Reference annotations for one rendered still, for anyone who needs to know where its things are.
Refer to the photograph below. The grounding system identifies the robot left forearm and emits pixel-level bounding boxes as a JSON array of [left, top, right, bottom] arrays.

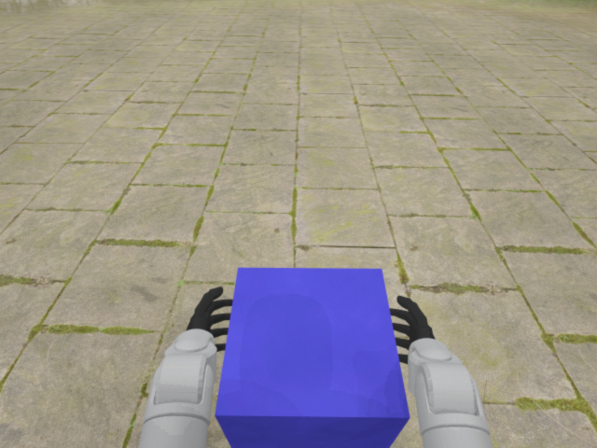
[[138, 329, 217, 448]]

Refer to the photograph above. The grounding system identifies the robot right hand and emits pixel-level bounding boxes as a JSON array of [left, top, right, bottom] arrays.
[[389, 296, 435, 364]]

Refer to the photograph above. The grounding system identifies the carton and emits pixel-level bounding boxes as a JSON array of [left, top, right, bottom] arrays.
[[215, 268, 410, 448]]

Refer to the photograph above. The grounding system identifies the robot right forearm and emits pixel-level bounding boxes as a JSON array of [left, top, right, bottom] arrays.
[[408, 338, 493, 448]]

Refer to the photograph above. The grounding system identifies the robot left hand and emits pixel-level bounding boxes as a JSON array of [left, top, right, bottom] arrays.
[[186, 287, 233, 352]]

